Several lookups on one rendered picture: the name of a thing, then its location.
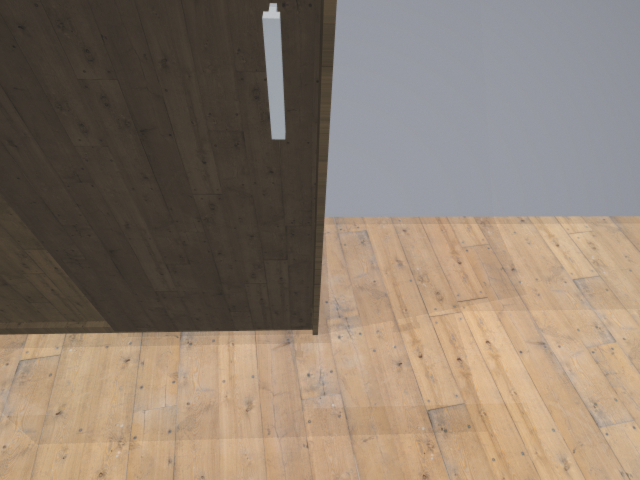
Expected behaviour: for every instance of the handle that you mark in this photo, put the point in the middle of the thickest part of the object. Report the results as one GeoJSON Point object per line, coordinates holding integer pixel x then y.
{"type": "Point", "coordinates": [274, 69]}

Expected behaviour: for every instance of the wardrobe door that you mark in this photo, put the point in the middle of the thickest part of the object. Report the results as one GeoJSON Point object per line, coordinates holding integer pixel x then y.
{"type": "Point", "coordinates": [135, 144]}
{"type": "Point", "coordinates": [33, 286]}

